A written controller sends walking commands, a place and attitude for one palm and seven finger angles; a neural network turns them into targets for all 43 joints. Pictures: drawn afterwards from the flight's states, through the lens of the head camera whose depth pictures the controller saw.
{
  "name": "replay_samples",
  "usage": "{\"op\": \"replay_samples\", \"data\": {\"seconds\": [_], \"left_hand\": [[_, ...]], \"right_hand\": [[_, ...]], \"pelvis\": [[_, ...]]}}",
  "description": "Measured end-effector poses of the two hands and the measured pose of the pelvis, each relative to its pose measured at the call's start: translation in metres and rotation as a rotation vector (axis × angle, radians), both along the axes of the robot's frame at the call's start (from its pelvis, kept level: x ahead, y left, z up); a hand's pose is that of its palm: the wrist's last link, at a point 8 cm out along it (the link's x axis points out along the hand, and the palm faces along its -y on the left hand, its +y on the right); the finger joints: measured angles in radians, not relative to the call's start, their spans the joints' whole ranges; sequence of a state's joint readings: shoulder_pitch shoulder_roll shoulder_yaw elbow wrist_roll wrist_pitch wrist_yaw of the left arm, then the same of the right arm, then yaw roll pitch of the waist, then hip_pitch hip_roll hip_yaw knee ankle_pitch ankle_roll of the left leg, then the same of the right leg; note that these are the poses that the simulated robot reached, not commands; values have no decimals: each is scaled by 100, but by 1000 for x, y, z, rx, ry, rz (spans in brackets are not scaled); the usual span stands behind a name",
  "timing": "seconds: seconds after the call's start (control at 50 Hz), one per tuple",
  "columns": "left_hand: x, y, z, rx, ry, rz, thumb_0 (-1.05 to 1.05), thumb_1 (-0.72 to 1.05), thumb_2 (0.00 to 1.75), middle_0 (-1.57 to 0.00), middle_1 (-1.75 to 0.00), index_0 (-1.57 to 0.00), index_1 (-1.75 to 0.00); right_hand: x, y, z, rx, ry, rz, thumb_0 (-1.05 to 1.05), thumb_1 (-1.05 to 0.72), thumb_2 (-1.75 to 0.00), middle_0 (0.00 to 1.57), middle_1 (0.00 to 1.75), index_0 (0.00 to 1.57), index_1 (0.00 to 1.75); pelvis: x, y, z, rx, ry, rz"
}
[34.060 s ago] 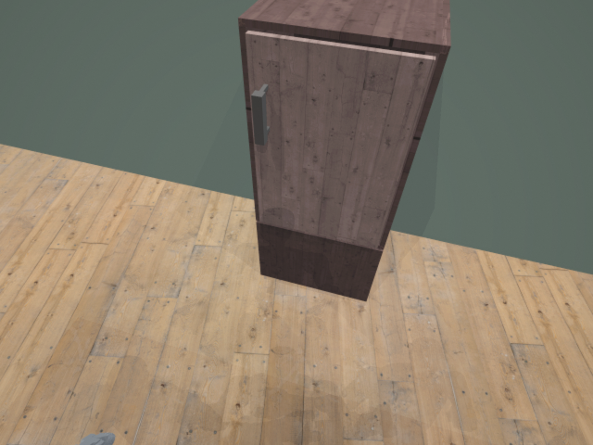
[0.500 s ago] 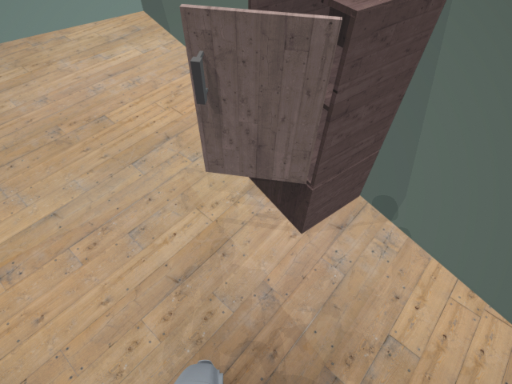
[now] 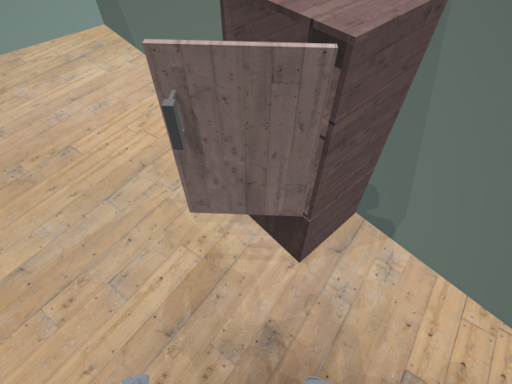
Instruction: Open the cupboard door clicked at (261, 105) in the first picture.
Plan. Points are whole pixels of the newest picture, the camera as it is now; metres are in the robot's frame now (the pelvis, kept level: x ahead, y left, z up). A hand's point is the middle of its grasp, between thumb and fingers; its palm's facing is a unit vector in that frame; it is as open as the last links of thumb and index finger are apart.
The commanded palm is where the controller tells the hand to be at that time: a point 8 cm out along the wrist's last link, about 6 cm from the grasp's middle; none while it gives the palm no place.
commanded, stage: come to a stop and stand still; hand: left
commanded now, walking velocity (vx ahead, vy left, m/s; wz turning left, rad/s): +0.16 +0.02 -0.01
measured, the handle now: (176, 120) +0.67 +0.22 +0.01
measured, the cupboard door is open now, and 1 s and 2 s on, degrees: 46 46 46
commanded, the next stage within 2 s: look again from close up in 1.80 s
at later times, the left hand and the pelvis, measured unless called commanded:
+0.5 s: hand out of the picture +0.13 +0.21 -0.19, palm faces +0.05 -0.97 -0.23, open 7.3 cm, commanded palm none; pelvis +0.08 +0.01 -0.01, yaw -1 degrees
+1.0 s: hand out of the picture +0.09 +0.15 -0.18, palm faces -0.01 -0.97 -0.22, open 7.4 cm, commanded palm none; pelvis +0.05 -0.02 -0.01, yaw -1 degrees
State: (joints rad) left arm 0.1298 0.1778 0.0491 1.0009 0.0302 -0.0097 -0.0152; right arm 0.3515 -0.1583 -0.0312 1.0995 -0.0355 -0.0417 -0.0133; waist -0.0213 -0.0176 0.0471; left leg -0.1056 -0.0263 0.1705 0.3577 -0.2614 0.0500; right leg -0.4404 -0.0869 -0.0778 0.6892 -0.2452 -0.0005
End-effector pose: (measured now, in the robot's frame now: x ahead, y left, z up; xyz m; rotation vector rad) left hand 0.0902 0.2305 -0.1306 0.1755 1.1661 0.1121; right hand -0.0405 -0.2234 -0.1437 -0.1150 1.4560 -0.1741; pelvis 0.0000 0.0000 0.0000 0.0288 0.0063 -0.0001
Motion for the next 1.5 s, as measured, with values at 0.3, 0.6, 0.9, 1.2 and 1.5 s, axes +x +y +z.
{"op": "replay_samples", "data": {"seconds": [0.3, 0.6, 0.9, 1.2, 1.5], "left_hand": [[58, -8, -9, 20, 46, 33, -1, 94, 90, -20, -30, -20, -30], [22, 29, -20, 40, 165, 80, 0, 92, 90, -19, -30, -19, -30], [-5, -16, -23, 36, 98, 29, 1, 91, 90, -20, -30, -20, -30], [-13, -43, -21, 4, 157, 0, 1, 91, 90, -20, -30, -20, -30], [1, -43, -23, -6, 192, 17, 0, 91, 90, -20, -30, -20, -30]], "right_hand": [[113, -2, -3, 3, -30, -19, 1, -91, -90, 20, 30, 20, 30], [198, -5, 9, -80, -250, 82, 1, -91, -90, 20, 30, 20, 30], [133, -23, -12, -16, -226, 37, 1, -91, -90, 20, 30, 20, 30], [80, -31, -7, 4, -64, -13, 1, -92, -90, 20, 30, 20, 30], [122, -35, -2, -22, -76, 16, 1, -92, -90, 20, 30, 20, 30]], "pelvis": [[75, -7, -1, -20, -15, -6], [71, 10, -8, -47, -1, -20], [55, -15, -19, -41, -40, -20], [62, -37, -8, -31, -19, -29], [84, -36, -5, -26, -14, -33]]}}
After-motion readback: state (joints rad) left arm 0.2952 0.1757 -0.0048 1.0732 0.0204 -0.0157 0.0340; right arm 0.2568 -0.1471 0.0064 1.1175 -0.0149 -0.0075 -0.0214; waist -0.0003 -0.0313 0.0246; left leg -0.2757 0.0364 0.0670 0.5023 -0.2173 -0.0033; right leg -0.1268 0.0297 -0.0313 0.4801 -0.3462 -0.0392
